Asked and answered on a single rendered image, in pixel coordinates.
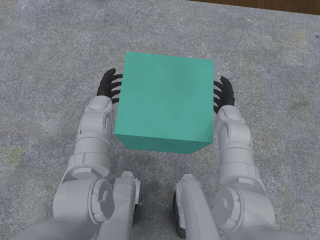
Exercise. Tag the robot thigh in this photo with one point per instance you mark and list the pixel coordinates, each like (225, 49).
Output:
(120, 225)
(199, 223)

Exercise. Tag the robot left upper arm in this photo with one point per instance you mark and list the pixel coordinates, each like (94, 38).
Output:
(80, 207)

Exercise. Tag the left robot hand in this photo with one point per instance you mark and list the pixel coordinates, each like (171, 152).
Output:
(106, 85)

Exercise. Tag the right robot hand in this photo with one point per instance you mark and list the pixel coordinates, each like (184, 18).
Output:
(226, 94)

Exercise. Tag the robot right upper arm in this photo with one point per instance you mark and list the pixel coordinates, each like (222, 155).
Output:
(247, 215)

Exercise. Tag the carton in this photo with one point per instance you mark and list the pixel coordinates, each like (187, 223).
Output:
(166, 103)

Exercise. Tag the left robot forearm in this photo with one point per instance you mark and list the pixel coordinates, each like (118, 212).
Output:
(91, 153)

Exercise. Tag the right robot forearm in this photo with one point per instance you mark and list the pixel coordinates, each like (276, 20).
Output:
(237, 164)

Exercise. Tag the robot left thigh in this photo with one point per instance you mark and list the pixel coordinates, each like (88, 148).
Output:
(120, 225)

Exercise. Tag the robot right thigh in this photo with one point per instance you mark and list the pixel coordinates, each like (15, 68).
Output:
(199, 223)

